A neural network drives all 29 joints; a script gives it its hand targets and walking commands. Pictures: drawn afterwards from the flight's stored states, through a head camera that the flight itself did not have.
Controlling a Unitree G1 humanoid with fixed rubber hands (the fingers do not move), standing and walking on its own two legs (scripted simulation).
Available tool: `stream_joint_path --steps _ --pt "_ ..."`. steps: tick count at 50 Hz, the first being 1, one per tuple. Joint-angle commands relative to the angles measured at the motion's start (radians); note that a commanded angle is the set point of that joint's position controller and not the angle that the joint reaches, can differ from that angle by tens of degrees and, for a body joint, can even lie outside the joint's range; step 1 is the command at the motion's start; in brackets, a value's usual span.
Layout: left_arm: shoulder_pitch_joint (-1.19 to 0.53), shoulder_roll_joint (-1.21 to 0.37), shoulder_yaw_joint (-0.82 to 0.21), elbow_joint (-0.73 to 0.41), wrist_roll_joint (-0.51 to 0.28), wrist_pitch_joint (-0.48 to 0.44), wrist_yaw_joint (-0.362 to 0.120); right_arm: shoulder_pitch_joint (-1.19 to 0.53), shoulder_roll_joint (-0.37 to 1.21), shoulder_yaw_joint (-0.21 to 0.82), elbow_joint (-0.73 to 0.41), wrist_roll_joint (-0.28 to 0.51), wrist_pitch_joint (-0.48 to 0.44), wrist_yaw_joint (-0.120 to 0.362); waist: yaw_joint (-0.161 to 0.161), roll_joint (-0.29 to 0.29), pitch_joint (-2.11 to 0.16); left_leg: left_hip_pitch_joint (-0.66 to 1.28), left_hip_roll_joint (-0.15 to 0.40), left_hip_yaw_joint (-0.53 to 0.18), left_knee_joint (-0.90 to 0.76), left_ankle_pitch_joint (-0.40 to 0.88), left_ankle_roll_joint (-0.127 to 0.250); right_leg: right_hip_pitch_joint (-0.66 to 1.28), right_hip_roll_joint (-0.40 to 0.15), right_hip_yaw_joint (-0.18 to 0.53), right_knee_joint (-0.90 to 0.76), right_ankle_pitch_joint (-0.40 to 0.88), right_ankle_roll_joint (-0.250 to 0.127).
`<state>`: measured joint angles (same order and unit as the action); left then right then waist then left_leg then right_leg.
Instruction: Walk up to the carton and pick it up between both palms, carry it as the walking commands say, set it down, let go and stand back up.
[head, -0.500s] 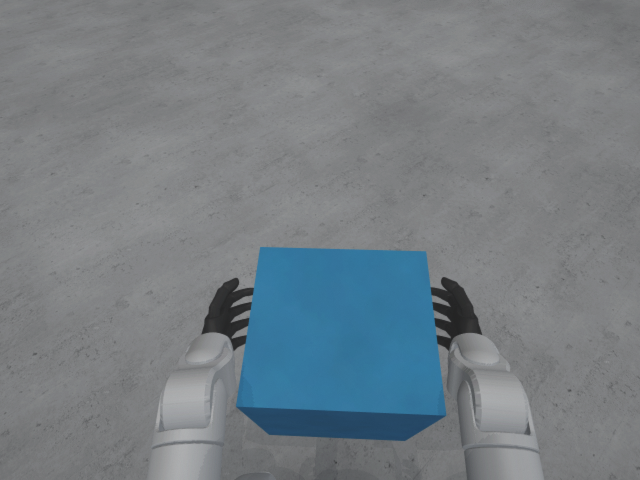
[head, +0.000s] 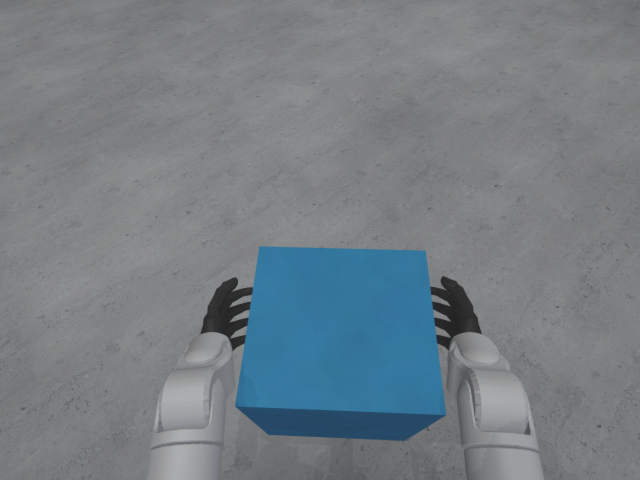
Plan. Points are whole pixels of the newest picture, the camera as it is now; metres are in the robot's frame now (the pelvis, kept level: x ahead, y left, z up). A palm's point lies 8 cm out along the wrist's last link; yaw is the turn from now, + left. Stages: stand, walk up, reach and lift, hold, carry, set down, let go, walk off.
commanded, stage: carry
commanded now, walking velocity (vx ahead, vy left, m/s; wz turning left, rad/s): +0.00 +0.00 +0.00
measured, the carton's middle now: (338, 352) +0.29 +0.00 -0.06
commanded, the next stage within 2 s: none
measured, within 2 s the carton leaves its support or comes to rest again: neither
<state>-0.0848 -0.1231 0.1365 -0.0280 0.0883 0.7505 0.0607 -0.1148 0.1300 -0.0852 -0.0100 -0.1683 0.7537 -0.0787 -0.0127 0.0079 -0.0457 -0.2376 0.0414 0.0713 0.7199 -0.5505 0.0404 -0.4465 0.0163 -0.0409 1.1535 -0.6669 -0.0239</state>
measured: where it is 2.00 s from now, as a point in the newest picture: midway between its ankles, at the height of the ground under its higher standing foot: (341, 479)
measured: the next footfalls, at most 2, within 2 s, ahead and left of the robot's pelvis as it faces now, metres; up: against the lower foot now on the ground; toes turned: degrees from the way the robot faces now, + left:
right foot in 0.10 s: +0.11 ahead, -0.08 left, +0.00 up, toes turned +0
left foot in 0.46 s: +0.24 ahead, +0.10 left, +0.00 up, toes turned +6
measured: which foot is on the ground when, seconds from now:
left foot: down 0.00-0.10, up 0.12-0.44, down 0.46-1.00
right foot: up 0.00-0.08, down 0.10-1.00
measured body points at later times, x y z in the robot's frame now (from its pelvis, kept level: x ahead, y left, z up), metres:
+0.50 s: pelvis +0.17 -0.02 +0.01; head +0.19 -0.02 +0.46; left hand +0.45 +0.14 +0.03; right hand +0.47 -0.16 +0.04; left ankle +0.19 +0.10 -0.70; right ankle +0.07 -0.08 -0.70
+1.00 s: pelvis +0.24 -0.02 +0.03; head +0.25 -0.04 +0.48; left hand +0.52 +0.14 +0.05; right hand +0.53 -0.17 +0.05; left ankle +0.19 +0.10 -0.68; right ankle +0.13 -0.10 -0.69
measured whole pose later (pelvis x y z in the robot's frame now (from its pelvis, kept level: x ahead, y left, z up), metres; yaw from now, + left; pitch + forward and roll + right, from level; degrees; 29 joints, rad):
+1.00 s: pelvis +0.24 -0.02 +0.03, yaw +2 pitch +6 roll +2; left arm -0.08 -0.13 0.13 -0.03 0.09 0.77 0.06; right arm -0.11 0.13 -0.09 -0.02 -0.17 0.79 -0.08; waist -0.01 0.01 -0.10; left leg -0.40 0.01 0.06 0.74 -0.23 0.05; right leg -0.25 0.03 -0.03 0.66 -0.35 -0.05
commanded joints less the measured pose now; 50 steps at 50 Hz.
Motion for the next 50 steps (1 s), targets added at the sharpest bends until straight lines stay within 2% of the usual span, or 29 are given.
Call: stream_joint_path --steps 1,2,3,4,5,6,7,10,11,16,21,22,23,24,25,27,29,30,31,33,34,36,38,42,43,44,45,46,50 --pt "-0.497 -0.721 -0.685 -0.168 -0.201 -0.044 -0.205 -0.524 0.762 0.629 -0.26 0.247 -0.042 0.186 -0.034 0.003 -0.17 0.42 0.208 -0.272 -0.16 1.427 0.113 -0.348 -0.022 0.01 -0.336 0.069 -0.015" --pt "-0.401 -0.76 -0.658 -0.09 -0.18 -0.032 -0.208 -0.514 0.763 0.641 -0.266 0.242 -0.042 0.187 -0.013 0.036 -0.208 0.306 0.147 -0.153 -0.118 1.41 0.065 -0.139 0.02 -0.074 -0.458 0.248 -0.017" --pt "-0.314 -0.74 -0.624 -0.042 -0.151 -0.023 -0.211 -0.473 0.735 0.645 -0.251 0.227 -0.035 0.183 0.01 0.045 -0.338 0.186 0.132 -0.078 -0.023 1.283 0.044 0.136 0.025 -0.063 -0.572 0.508 -0.022" --pt "-0.397 -0.721 -0.627 -0.059 -0.18 -0.029 -0.218 -0.529 0.714 0.644 -0.258 0.237 -0.035 0.181 0.03 -0.028 -0.383 0.011 0.082 -0.024 0.143 0.946 -0.005 0.358 -0.04 0.023 -0.63 0.958 -0.071" --pt "-0.432 -0.698 -0.626 -0.044 -0.178 -0.034 -0.218 -0.555 0.72 0.636 -0.234 0.231 -0.035 0.184 0.023 -0.322 -0.411 -0.176 -0.067 0.004 0.394 0.218 -0.059 0.507 -0.26 0.339 -0.666 1.674 -0.143" --pt "-0.466 -0.719 -0.627 -0.069 -0.191 -0.041 -0.218 -0.541 0.734 0.628 -0.21 0.224 -0.043 0.191 0.008 -0.363 -0.453 -0.19 -0.084 -0.07 0.457 -0.013 -0.043 0.621 -0.327 0.403 -0.614 2.081 -0.171" --pt "-0.476 -0.724 -0.627 -0.104 -0.178 -0.057 -0.218 -0.518 0.763 0.63 -0.199 0.225 -0.051 0.196 0.033 -0.288 -0.459 -0.248 -0.102 -0.077 0.47 -0.022 -0.048 0.663 -0.335 0.435 -0.616 2.117 -0.199" --pt "-0.494 -0.744 -0.651 -0.167 -0.199 -0.079 -0.225 -0.44 0.801 0.644 -0.161 0.244 -0.076 0.202 0.035 -0.195 -0.414 -0.418 -0.079 -0.056 0.447 -0.002 -0.014 0.727 -0.283 0.334 -0.578 1.978 -0.145" --pt "-0.494 -0.735 -0.65 -0.153 -0.193 -0.084 -0.228 -0.435 0.802 0.636 -0.135 0.235 -0.081 0.201 0.04 -0.235 -0.372 -0.483 -0.078 -0.035 0.442 0.005 -0.012 0.746 -0.248 0.315 -0.578 1.955 -0.107" --pt "-0.511 -0.727 -0.724 -0.25 -0.21 -0.089 -0.215 -0.386 0.782 0.637 -0.152 0.252 -0.091 0.2 0.037 -0.045 -0.423 -0.457 -0.072 -0.01 0.197 0.091 -0.014 0.768 -0.253 0.252 -0.582 1.787 -0.096" --pt "-0.591 -0.691 -0.715 -0.29 -0.201 -0.042 -0.203 -0.467 0.759 0.614 -0.178 0.259 -0.045 0.198 -0.001 -0.105 -0.377 -0.04 -0.072 0.011 -0.133 0.426 0.01 0.408 -0.171 0.077 -0.523 1.538 -0.04" --pt "-0.555 -0.683 -0.697 -0.236 -0.191 -0.022 -0.202 -0.456 0.735 0.593 -0.158 0.246 -0.032 0.194 -0.007 -0.066 -0.402 0.079 -0.003 -0.058 -0.133 0.777 0.048 0.322 -0.135 0.049 -0.455 1.388 -0.005" --pt "-0.537 -0.676 -0.69 -0.212 -0.184 -0.015 -0.204 -0.398 0.735 0.579 -0.117 0.231 -0.029 0.192 -0.024 0.056 -0.451 0.218 0.113 -0.178 -0.107 1.214 0.133 0.213 -0.083 0.028 -0.301 1.068 0.038" --pt "-0.536 -0.688 -0.688 -0.206 -0.196 -0.011 -0.207 -0.388 0.735 0.578 -0.123 0.234 -0.028 0.191 -0.031 0.181 -0.497 0.346 0.24 -0.299 -0.09 1.628 0.23 0.096 -0.015 0.011 -0.191 0.609 0.066" --pt "-0.485 -0.687 -0.666 -0.161 -0.179 -0.006 -0.208 -0.383 0.733 0.574 -0.126 0.234 -0.024 0.191 -0.033 0.234 -0.475 0.441 0.318 -0.39 -0.112 1.909 0.287 -0.035 0.059 0.018 -0.11 0.082 0.059" --pt "-0.456 -0.705 -0.675 -0.143 -0.185 0.0 -0.213 -0.345 0.742 0.551 -0.119 0.205 -0.003 0.193 -0.022 0.113 -0.393 0.363 0.295 -0.329 -0.165 1.567 0.263 -0.057 0.005 0.079 -0.248 -0.019 0.009" --pt "-0.51 -0.703 -0.662 -0.159 -0.173 -0.007 -0.21 -0.417 0.741 0.567 -0.133 0.203 -0.006 0.199 0.007 0.108 -0.338 0.264 0.219 -0.23 -0.137 1.373 0.159 0.018 -0.039 0.052 -0.548 0.094 -0.003" --pt "-0.48 -0.706 -0.644 -0.111 -0.153 0.0 -0.212 -0.433 0.736 0.561 -0.122 0.194 -0.002 0.2 0.024 0.092 -0.32 0.175 0.185 -0.17 -0.107 1.281 0.111 0.119 -0.046 0.047 -0.694 0.301 -0.011" --pt "-0.501 -0.716 -0.652 -0.137 -0.175 0.0 -0.215 -0.465 0.731 0.576 -0.168 0.212 -0.006 0.2 0.017 0.06 -0.334 0.103 0.143 -0.119 -0.065 1.124 0.068 0.208 -0.071 0.082 -0.7 0.622 -0.016" --pt "-0.522 -0.727 -0.648 -0.124 -0.186 -0.004 -0.212 -0.463 0.75 0.572 -0.138 0.215 -0.006 0.199 0.004 -0.12 -0.423 -0.032 0.049 -0.052 0.019 0.598 0.013 0.407 -0.188 0.156 -0.594 1.473 -0.037" --pt "-0.513 -0.719 -0.651 -0.144 -0.188 -0.002 -0.212 -0.463 0.759 0.584 -0.136 0.23 -0.002 0.201 0.002 -0.189 -0.439 -0.059 0.021 -0.038 0.012 0.408 0.005 0.456 -0.228 0.185 -0.559 1.651 -0.052" --pt "-0.5 -0.718 -0.652 -0.151 -0.181 -0.001 -0.211 -0.479 0.751 0.598 -0.171 0.24 -0.007 0.2 0.01 -0.219 -0.427 -0.16 -0.013 -0.018 0.006 0.287 0.004 0.543 -0.229 0.192 -0.528 1.737 -0.074" --pt "-0.536 -0.736 -0.665 -0.201 -0.189 -0.009 -0.208 -0.462 0.774 0.59 -0.156 0.244 -0.017 0.203 0.011 -0.121 -0.443 -0.093 0.001 -0.008 -0.047 0.569 0.015 0.513 -0.184 0.138 -0.489 1.628 -0.048" --pt "-0.501 -0.715 -0.668 -0.195 -0.17 -0.012 -0.2 -0.385 0.761 0.573 -0.094 0.229 -0.022 0.207 -0.004 0.134 -0.507 0.321 0.15 -0.153 -0.019 1.46 0.122 0.135 -0.071 0.045 -0.38 0.913 0.027" --pt "-0.491 -0.727 -0.678 -0.2 -0.177 -0.011 -0.203 -0.37 0.762 0.568 -0.096 0.225 -0.021 0.208 -0.001 0.194 -0.487 0.353 0.174 -0.166 -0.033 1.554 0.132 0.088 -0.049 0.034 -0.43 0.667 0.017" --pt "-0.475 -0.735 -0.674 -0.191 -0.18 -0.012 -0.203 -0.378 0.767 0.567 -0.112 0.225 -0.023 0.206 0.008 0.163 -0.472 0.36 0.169 -0.15 -0.036 1.555 0.122 0.084 -0.028 0.016 -0.535 0.516 0.01" --pt "-0.531 -0.734 -0.681 -0.227 -0.192 -0.022 -0.204 -0.411 0.783 0.579 -0.116 0.239 -0.029 0.209 0.016 0.153 -0.458 0.302 0.145 -0.108 -0.037 1.439 0.096 0.152 -0.04 0.02 -0.628 0.568 -0.002" --pt "-0.512 -0.74 -0.677 -0.194 -0.193 -0.017 -0.207 -0.42 0.77 0.573 -0.138 0.227 -0.025 0.204 0.015 0.064 -0.435 0.216 0.115 -0.085 -0.035 1.231 0.082 0.219 -0.06 0.049 -0.665 0.737 -0.011" --pt "-0.494 -0.719 -0.644 -0.148 -0.186 -0.007 -0.209 -0.453 0.744 0.576 -0.143 0.229 -0.014 0.198 0.017 -0.226 -0.375 -0.183 -0.026 0.012 -0.047 0.333 0.03 0.516 -0.186 0.16 -0.56 1.585 -0.07"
